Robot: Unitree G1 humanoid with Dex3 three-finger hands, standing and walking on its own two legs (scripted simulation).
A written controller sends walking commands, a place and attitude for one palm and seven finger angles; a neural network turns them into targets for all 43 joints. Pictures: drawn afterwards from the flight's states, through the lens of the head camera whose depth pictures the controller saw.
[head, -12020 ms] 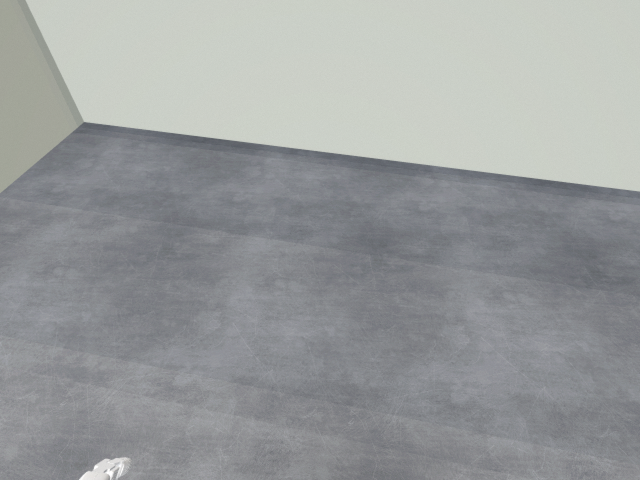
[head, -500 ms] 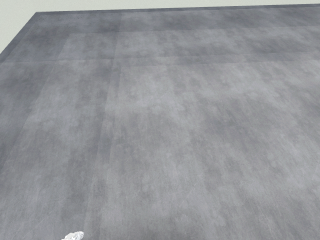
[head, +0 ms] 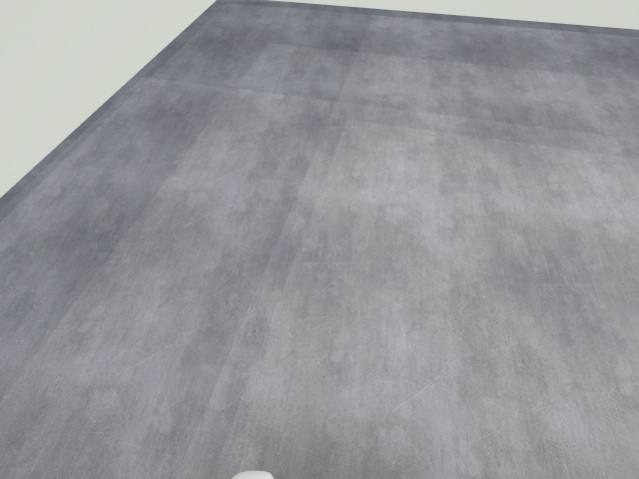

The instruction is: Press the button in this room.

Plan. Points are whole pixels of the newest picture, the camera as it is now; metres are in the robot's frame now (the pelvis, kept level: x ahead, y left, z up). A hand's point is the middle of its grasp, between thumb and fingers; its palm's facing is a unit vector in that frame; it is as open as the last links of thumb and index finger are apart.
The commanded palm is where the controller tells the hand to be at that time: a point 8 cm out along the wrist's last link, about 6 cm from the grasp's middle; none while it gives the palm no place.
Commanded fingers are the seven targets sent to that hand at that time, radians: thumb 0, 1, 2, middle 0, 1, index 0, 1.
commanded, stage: turn or walk to find it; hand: left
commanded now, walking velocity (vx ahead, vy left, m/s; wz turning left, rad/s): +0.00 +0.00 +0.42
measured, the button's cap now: out of the picture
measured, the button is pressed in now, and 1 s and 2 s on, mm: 0 0 0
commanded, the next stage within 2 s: none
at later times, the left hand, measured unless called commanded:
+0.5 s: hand out of the picture +0.02 +0.23 -0.15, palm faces +0.20 -0.94 -0.27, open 7.3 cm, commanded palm none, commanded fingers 0.00 0.90 0.90 -0.20 -0.30 -0.20 -0.30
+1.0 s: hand out of the picture -0.11 +0.16 -0.16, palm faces +0.45 -0.86 -0.26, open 7.3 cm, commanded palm none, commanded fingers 0.00 0.90 0.90 -0.20 -0.30 -0.20 -0.30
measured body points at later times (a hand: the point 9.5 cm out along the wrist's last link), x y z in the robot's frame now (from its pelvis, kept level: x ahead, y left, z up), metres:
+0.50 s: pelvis -0.04 +0.01 +0.00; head -0.01 +0.00 +0.45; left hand +0.01 +0.28 -0.13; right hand +0.07 -0.22 -0.15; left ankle -0.02 +0.14 -0.74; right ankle -0.02 -0.12 -0.71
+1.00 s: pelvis -0.07 -0.03 +0.00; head -0.03 -0.03 +0.45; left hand -0.14 +0.21 -0.14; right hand +0.09 -0.24 -0.16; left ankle -0.16 +0.10 -0.69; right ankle -0.02 -0.11 -0.74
